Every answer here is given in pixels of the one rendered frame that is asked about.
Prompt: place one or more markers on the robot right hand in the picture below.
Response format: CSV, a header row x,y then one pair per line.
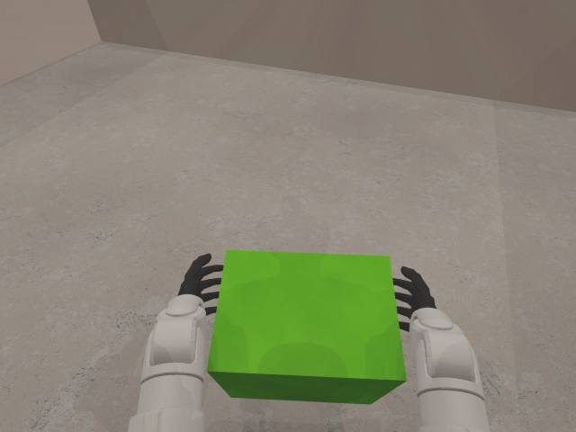
x,y
420,297

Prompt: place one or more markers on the left robot forearm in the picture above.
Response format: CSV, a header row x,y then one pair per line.
x,y
170,398

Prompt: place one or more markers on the right robot forearm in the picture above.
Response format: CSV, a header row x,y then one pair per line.
x,y
449,386

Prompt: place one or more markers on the carton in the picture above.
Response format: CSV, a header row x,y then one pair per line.
x,y
306,327

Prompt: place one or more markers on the robot left hand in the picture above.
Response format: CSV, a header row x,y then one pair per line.
x,y
192,283

